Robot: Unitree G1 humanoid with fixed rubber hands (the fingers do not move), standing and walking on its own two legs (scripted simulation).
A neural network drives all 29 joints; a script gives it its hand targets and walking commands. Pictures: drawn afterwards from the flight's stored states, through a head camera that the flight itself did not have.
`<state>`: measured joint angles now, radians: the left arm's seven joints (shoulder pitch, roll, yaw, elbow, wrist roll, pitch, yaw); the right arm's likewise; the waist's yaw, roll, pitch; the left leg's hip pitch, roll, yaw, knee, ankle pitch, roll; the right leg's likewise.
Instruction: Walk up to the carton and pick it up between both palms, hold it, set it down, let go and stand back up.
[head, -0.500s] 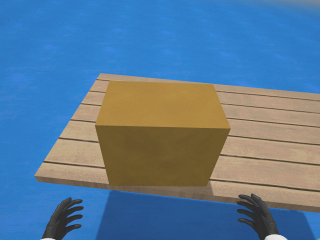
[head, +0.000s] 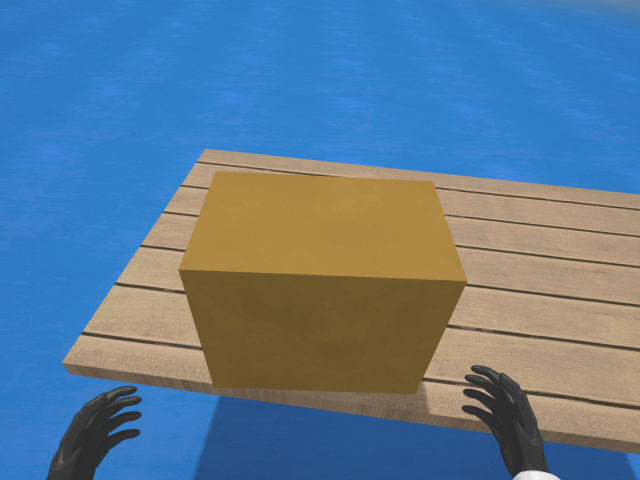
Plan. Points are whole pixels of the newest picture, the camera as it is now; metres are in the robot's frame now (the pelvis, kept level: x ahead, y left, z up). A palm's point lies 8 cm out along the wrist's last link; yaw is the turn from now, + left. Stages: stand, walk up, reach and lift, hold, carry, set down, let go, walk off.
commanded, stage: reach and lift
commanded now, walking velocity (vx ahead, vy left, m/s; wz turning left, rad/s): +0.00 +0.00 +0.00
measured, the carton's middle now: (320, 287) +0.41 +0.03 +0.02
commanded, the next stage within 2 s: none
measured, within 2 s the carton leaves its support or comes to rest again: neither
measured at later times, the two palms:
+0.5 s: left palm (92, 408) +0.21 +0.28 +0.04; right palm (519, 401) +0.23 -0.19 +0.06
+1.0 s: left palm (85, 331) +0.27 +0.30 +0.09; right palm (517, 344) +0.28 -0.20 +0.09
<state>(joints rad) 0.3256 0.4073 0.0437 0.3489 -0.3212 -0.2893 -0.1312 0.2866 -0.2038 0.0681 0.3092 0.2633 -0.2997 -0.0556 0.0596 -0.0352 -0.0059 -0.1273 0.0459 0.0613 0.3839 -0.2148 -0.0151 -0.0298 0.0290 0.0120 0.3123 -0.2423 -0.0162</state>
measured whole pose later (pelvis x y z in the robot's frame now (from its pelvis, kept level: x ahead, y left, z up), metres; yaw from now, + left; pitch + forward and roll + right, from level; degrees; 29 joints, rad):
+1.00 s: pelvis +0.00 -0.01 +0.00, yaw +2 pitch -4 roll +0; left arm -0.09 0.48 0.18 0.23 -0.36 0.22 -0.14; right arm -0.02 -0.28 0.08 0.09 0.37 0.19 -0.19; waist 0.00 -0.05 0.00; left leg -0.08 0.04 0.03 0.33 -0.19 -0.02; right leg 0.04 0.03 -0.02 0.24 -0.22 -0.03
